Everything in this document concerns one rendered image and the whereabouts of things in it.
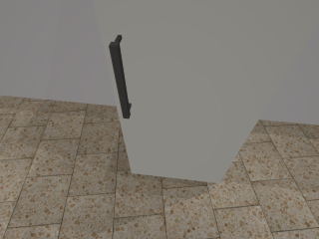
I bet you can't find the handle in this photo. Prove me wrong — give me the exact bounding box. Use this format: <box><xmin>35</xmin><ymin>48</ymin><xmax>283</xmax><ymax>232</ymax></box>
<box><xmin>109</xmin><ymin>35</ymin><xmax>132</xmax><ymax>119</ymax></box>

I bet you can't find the fridge door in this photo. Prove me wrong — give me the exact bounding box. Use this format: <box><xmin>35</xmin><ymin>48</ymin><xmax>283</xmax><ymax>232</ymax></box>
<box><xmin>93</xmin><ymin>0</ymin><xmax>319</xmax><ymax>183</ymax></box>

